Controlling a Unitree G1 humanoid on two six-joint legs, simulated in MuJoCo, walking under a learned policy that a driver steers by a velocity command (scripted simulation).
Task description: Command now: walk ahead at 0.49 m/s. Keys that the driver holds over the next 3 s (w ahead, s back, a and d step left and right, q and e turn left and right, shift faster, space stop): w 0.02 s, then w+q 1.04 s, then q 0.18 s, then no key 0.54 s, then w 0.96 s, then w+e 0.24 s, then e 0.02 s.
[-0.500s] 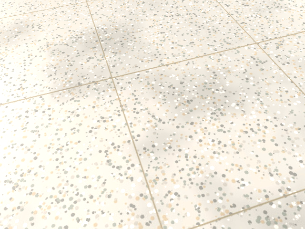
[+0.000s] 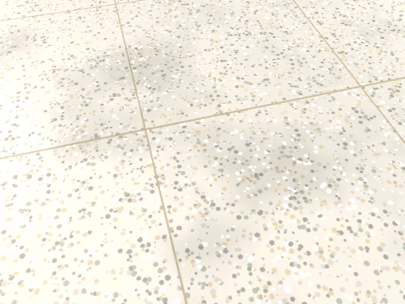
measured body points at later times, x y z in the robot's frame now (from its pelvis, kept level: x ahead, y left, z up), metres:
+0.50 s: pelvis +0.28 -0.03 +0.01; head +0.31 -0.03 +0.46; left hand +0.48 +0.22 -0.07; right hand +0.23 -0.30 -0.13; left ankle +0.10 +0.04 -0.71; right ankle +0.41 -0.11 -0.72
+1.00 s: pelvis +0.50 +0.04 +0.01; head +0.54 +0.07 +0.46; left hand +0.34 +0.23 -0.13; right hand +0.81 -0.03 -0.08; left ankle +0.58 +0.17 -0.70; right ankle +0.41 -0.12 -0.72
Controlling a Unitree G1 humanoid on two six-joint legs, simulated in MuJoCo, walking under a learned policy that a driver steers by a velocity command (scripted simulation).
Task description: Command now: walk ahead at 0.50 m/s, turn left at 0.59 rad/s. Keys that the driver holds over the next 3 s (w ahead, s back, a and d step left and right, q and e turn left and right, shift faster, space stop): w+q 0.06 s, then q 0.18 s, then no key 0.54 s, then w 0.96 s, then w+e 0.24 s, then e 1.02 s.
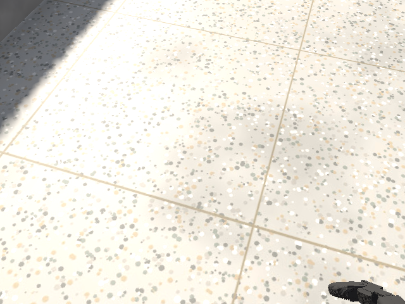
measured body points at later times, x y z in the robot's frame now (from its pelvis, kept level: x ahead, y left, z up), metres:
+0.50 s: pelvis +0.19 +0.03 +0.01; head +0.22 +0.05 +0.46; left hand +0.28 +0.30 -0.11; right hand +0.28 -0.23 -0.11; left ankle +0.13 +0.07 -0.73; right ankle +0.32 -0.07 -0.69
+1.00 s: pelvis +0.25 +0.03 +0.02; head +0.24 +0.04 +0.47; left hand +0.24 +0.30 -0.12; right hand +0.33 -0.22 -0.12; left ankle +0.18 +0.11 -0.73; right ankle +0.31 -0.05 -0.71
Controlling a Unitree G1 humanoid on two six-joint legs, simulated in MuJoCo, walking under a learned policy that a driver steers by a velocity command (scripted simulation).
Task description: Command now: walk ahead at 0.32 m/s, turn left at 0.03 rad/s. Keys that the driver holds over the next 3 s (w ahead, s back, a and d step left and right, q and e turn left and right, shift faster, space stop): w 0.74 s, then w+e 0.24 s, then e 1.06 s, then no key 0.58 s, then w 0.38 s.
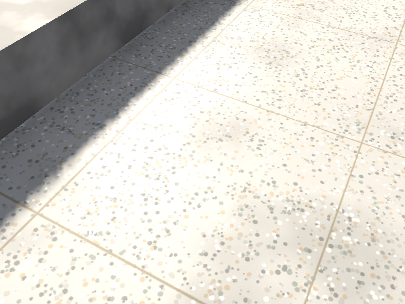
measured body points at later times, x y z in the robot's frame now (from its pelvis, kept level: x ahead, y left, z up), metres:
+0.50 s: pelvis +0.20 -0.06 -0.01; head +0.22 -0.07 +0.44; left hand +0.30 +0.20 -0.13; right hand +0.17 -0.31 -0.16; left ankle +0.08 +0.07 -0.65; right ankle +0.23 -0.14 -0.74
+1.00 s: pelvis +0.47 -0.03 -0.01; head +0.50 -0.02 +0.44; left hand +0.47 +0.22 -0.16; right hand +0.59 -0.29 -0.13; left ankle +0.54 +0.04 -0.74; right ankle +0.33 -0.14 -0.65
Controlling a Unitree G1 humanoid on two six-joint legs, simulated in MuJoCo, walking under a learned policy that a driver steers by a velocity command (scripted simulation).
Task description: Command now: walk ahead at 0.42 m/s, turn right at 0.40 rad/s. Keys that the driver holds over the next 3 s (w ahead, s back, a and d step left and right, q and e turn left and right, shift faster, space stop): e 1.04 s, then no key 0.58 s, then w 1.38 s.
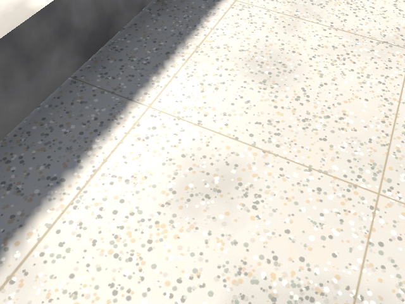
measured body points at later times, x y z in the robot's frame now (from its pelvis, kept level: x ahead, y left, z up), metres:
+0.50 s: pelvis +0.15 -0.03 -0.01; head +0.18 -0.06 +0.44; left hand +0.32 +0.20 -0.12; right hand +0.17 -0.30 -0.15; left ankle +0.13 +0.11 -0.65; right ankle +0.21 -0.10 -0.73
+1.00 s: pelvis +0.18 +0.01 +0.01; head +0.21 +0.02 +0.46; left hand +0.42 +0.19 -0.12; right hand +0.12 -0.28 -0.09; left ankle +0.23 +0.10 -0.73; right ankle +0.17 -0.09 -0.69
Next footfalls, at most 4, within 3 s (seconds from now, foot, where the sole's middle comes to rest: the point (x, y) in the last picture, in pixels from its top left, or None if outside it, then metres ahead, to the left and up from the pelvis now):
0.36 right None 0.25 -0.11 -0.77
0.92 left None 0.26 0.07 -0.77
1.34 right None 0.14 -0.10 -0.77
1.60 left None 0.26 0.08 -0.77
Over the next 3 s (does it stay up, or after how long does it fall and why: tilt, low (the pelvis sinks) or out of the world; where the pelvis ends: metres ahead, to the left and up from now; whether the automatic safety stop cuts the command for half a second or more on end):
stays up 0.62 -0.40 0.00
